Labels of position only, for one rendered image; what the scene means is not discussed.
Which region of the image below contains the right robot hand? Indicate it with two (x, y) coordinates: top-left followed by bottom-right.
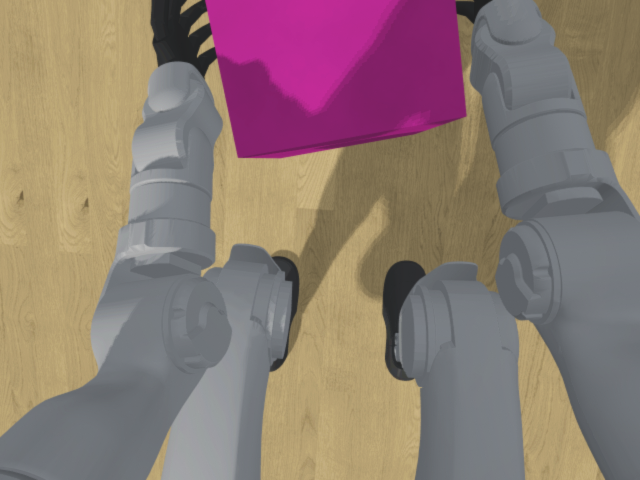
(456, 0), (492, 24)

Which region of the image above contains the robot right upper arm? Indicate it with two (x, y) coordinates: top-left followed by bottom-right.
(495, 211), (640, 480)

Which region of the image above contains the right robot forearm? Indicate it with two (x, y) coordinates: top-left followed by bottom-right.
(470, 0), (640, 222)

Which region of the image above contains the carton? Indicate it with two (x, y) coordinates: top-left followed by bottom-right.
(205, 0), (467, 158)

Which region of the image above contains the robot left upper arm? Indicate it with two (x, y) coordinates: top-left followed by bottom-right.
(0, 273), (232, 480)

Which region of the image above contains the right robot thigh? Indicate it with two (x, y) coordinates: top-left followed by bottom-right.
(401, 280), (525, 480)

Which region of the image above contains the robot right shin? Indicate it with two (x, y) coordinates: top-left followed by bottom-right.
(394, 261), (519, 373)

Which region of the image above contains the left robot hand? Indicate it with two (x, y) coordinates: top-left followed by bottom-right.
(150, 0), (217, 79)

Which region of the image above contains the left robot forearm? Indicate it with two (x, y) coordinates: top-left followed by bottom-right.
(91, 61), (223, 350)

